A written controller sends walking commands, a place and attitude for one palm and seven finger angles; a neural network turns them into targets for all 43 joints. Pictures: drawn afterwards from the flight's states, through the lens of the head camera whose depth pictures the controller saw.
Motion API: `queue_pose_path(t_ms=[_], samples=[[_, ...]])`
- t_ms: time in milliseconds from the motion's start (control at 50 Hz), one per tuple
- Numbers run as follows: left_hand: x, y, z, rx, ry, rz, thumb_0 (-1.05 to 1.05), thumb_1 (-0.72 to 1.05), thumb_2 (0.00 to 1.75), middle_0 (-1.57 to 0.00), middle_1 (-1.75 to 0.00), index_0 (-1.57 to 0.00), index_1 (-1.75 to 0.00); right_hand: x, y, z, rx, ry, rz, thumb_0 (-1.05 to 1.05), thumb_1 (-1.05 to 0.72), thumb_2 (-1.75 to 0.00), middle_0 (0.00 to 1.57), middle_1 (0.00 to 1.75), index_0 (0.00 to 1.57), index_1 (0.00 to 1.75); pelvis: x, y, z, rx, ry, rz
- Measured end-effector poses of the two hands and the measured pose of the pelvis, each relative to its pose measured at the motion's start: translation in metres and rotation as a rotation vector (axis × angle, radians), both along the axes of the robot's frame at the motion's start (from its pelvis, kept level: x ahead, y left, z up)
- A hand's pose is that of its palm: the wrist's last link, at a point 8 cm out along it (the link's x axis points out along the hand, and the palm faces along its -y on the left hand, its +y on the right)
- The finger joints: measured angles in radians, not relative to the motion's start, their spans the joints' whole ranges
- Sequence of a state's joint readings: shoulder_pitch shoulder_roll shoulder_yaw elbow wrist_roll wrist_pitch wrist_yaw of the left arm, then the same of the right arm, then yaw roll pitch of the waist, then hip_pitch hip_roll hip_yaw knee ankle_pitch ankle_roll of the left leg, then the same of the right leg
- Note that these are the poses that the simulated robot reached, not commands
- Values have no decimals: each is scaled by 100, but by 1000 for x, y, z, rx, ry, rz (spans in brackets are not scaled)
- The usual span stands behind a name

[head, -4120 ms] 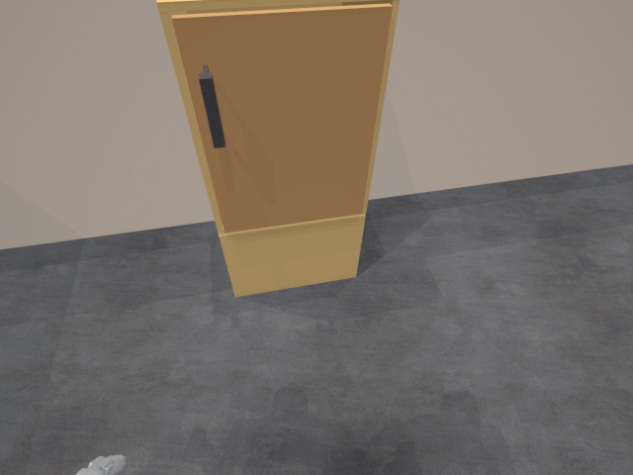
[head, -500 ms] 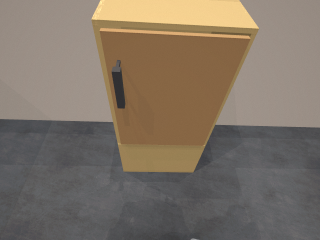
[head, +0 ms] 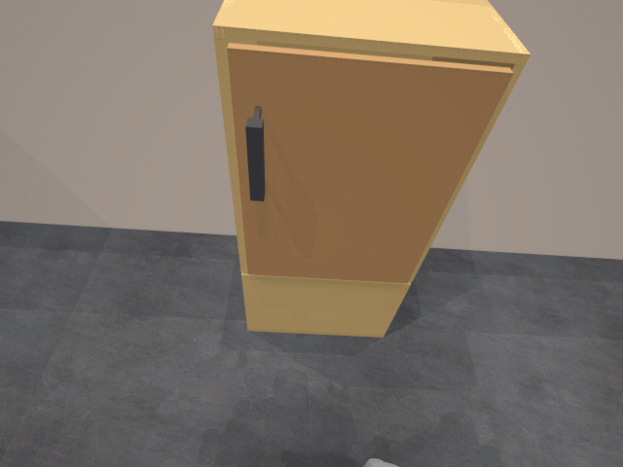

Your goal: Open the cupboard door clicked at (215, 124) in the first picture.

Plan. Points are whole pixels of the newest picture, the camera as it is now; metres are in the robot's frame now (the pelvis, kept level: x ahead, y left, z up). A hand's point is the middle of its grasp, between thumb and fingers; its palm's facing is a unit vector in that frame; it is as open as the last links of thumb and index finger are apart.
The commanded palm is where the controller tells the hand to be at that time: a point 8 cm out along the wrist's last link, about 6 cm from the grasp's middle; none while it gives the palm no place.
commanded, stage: come to a stop and stand still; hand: left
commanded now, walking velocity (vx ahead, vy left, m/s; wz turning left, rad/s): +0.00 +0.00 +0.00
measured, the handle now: (257, 155) +0.59 +0.14 +0.05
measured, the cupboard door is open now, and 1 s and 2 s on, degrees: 0 0 0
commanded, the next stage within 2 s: look again from close up in 0.64 s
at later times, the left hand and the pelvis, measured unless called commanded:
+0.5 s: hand out of the picture -0.03 +0.17 -0.16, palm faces -0.01 -0.99 -0.16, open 7.4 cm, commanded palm none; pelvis -0.03 +0.01 +0.02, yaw -1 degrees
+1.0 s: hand out of the picture -0.02 +0.19 -0.16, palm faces +0.00 -0.98 -0.21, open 7.4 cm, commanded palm none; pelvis -0.03 +0.02 +0.01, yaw -1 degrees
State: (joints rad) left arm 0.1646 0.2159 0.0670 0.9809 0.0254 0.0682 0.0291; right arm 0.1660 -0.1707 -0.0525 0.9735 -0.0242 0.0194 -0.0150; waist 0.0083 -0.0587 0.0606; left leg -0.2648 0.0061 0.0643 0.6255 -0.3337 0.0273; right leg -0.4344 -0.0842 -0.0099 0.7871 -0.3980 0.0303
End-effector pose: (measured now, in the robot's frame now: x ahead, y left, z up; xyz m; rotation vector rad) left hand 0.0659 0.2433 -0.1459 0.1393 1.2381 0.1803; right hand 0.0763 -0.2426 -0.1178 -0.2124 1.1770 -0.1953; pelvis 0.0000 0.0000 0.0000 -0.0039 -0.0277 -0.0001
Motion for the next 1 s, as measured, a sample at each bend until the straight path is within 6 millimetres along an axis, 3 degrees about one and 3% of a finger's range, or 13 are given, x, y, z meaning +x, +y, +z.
queue_pose_path(t_ms=[140,300,520,660,780,1000], samples=[[-48,15,11,3,96,14,0,91,90,-19,-30,-20,-30,-26,26,5,29,52,-6,1,-91,-90,20,30,20,30,-6,12,14,3,18,-4],[-92,0,18,6,198,-5,0,91,90,-19,-30,-20,-30,-64,30,-12,80,117,-69,1,-92,-90,20,30,20,30,-13,15,15,15,13,-18],[-103,-28,14,-55,192,-33,0,91,90,-19,-30,-20,-30,-129,39,-12,108,242,-103,1,-91,-90,20,30,20,30,-27,11,18,10,-4,-24],[-108,-30,13,-59,196,-31,1,92,90,-20,-30,-20,-30,-156,46,-11,120,297,-124,1,-91,-90,20,30,20,30,-31,9,18,7,1,-22],[-112,-30,13,-47,192,-40,0,91,90,-20,-30,-20,-30,-158,50,-14,132,297,-114,1,-91,-90,20,30,20,30,-33,10,16,-6,8,-18],[-93,-4,15,4,126,-40,0,91,90,-20,-30,-20,-30,-113,50,-25,123,177,-46,2,-92,-90,20,30,20,30,-26,21,8,1,17,-9]])
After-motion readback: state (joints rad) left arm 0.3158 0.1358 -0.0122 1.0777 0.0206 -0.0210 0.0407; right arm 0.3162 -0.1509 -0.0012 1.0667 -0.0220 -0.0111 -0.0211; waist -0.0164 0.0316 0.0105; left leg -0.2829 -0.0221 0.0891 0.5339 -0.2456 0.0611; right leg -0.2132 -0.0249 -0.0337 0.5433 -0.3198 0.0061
